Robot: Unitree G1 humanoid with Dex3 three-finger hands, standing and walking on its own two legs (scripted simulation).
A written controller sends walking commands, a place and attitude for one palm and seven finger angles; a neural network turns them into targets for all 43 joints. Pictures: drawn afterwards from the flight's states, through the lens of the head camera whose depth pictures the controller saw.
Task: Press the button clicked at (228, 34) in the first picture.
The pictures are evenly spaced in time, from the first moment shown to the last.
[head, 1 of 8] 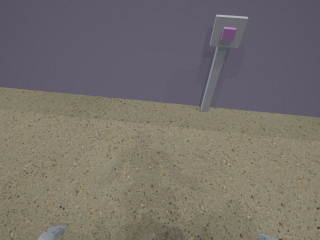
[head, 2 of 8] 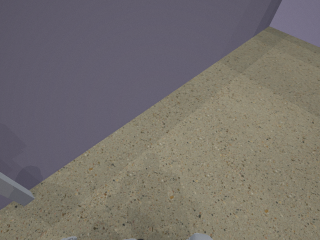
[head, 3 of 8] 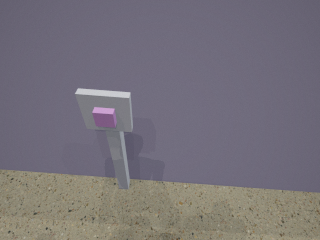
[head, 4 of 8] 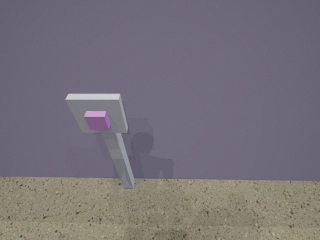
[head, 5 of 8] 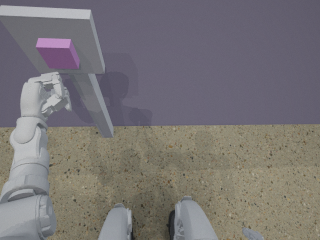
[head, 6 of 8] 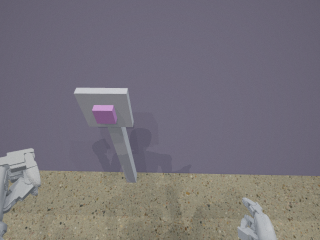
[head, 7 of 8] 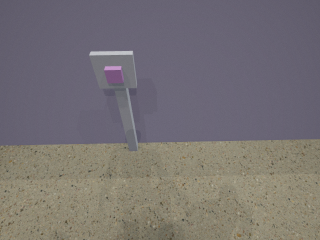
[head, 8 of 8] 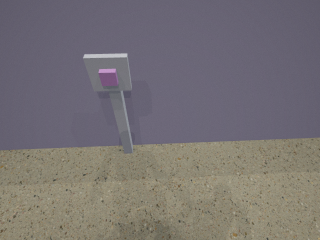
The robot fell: no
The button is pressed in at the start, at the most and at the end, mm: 0 7 0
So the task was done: yes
